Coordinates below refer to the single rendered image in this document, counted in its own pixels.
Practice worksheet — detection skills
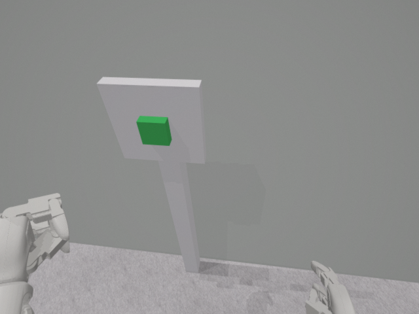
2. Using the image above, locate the button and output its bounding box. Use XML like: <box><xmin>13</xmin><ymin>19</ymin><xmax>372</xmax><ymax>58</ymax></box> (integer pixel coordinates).
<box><xmin>136</xmin><ymin>116</ymin><xmax>172</xmax><ymax>146</ymax></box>

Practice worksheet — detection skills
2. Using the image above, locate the right robot hand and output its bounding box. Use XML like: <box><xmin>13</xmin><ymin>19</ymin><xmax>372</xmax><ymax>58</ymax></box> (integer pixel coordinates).
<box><xmin>305</xmin><ymin>261</ymin><xmax>356</xmax><ymax>314</ymax></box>

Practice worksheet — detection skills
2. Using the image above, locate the left robot hand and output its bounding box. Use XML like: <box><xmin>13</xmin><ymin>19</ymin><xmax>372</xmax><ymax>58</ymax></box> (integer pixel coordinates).
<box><xmin>0</xmin><ymin>193</ymin><xmax>70</xmax><ymax>284</ymax></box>

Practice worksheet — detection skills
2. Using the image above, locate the panel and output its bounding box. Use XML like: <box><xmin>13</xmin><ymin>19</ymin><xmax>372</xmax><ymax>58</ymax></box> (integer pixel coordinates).
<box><xmin>97</xmin><ymin>77</ymin><xmax>206</xmax><ymax>273</ymax></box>

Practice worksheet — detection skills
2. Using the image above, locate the left robot forearm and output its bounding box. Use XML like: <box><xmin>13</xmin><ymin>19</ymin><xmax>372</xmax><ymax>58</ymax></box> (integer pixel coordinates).
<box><xmin>0</xmin><ymin>281</ymin><xmax>34</xmax><ymax>314</ymax></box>

